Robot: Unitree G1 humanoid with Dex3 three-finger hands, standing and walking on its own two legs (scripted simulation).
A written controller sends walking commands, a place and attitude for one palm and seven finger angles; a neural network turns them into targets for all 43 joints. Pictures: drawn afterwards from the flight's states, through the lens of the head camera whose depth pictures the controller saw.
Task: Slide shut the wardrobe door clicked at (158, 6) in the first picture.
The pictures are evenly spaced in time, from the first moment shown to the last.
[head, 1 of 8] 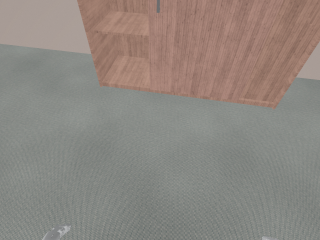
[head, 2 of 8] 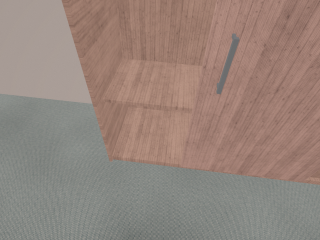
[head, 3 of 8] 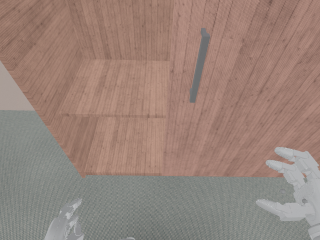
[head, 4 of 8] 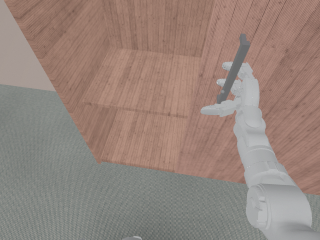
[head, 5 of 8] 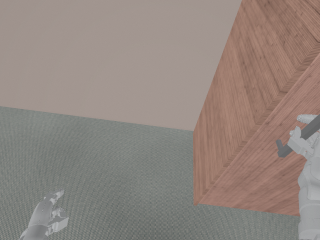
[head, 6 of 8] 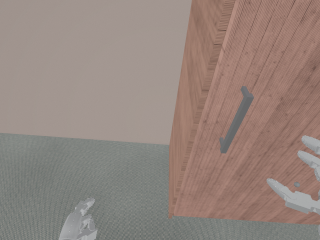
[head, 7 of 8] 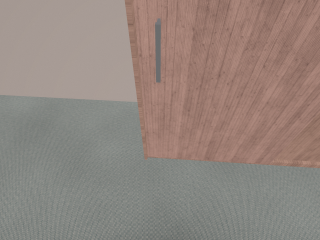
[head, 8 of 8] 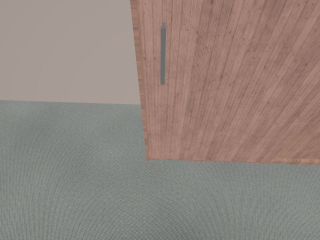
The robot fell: no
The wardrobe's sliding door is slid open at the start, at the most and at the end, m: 0.49 0.49 0.01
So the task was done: yes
